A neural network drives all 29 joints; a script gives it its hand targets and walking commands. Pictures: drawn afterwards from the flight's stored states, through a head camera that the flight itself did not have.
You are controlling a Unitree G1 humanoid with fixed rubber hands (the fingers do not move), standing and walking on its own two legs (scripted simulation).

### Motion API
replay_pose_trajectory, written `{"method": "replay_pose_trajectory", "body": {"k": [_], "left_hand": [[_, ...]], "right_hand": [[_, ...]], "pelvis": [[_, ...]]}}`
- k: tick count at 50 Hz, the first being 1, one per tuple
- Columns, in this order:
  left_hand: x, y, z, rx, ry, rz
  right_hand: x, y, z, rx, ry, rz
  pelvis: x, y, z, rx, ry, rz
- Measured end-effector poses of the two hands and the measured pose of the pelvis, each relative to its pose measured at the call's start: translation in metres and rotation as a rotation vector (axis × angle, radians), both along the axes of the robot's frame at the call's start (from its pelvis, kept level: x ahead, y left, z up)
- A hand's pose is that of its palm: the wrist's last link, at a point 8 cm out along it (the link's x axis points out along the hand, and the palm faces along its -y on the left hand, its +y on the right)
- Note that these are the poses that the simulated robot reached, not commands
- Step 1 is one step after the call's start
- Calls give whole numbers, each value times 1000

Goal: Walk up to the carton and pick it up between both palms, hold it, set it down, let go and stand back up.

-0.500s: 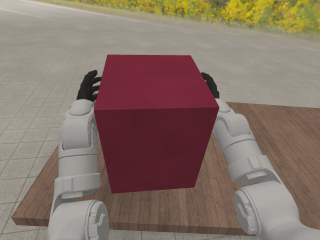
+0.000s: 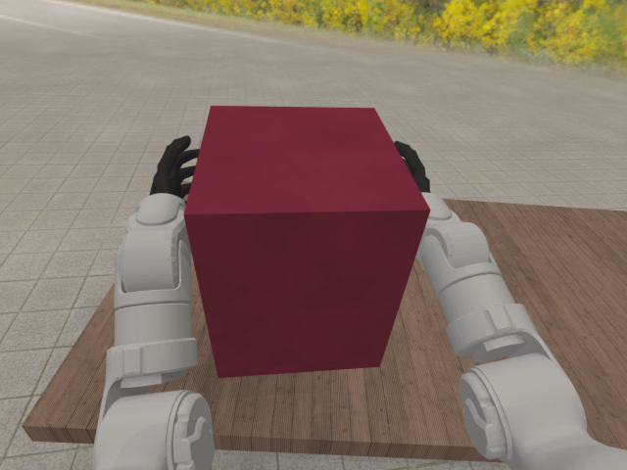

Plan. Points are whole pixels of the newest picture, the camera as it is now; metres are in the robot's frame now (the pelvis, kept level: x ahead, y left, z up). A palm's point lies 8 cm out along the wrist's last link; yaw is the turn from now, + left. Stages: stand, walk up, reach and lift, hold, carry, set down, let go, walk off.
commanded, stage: hold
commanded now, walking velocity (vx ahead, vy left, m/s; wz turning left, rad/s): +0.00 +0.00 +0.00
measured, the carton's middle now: (297, 240) +0.34 +0.02 +0.20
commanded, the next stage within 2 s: none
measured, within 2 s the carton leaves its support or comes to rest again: neither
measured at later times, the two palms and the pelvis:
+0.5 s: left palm (169, 202) +0.36 +0.16 +0.24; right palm (412, 202) +0.37 -0.13 +0.24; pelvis +0.00 +0.00 +0.00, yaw +0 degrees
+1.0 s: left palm (168, 202) +0.36 +0.17 +0.24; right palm (412, 202) +0.37 -0.13 +0.24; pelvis +0.00 +0.00 +0.00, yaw +0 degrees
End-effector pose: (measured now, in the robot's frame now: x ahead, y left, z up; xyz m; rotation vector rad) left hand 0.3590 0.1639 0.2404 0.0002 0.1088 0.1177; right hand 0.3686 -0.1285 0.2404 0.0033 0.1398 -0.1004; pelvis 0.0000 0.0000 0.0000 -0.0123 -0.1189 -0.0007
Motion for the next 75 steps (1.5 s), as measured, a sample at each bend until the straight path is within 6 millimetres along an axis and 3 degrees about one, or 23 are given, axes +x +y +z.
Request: {"method": "replay_pose_trajectory", "body": {"k": [75], "left_hand": [[-1,1,1,1,-3,2]], "right_hand": [[-1,1,0,4,1,0]], "pelvis": [[0,1,0,0,2,0]]}}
